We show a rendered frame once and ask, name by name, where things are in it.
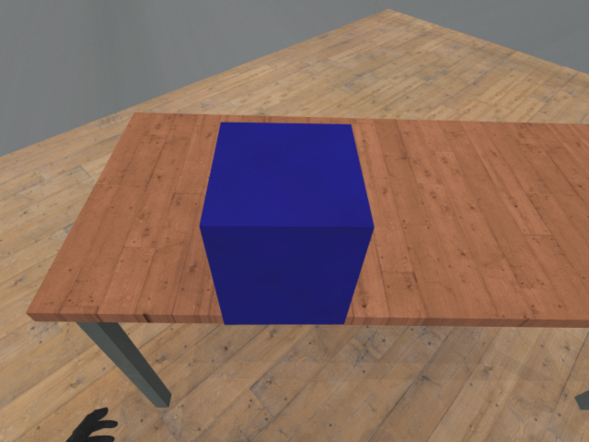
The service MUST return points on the carton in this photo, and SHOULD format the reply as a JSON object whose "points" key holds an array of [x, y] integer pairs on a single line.
{"points": [[286, 222]]}

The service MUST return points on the table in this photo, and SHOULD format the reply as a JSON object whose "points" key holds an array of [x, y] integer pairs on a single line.
{"points": [[477, 224]]}

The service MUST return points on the robot left hand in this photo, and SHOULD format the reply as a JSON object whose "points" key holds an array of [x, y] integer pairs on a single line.
{"points": [[91, 424]]}

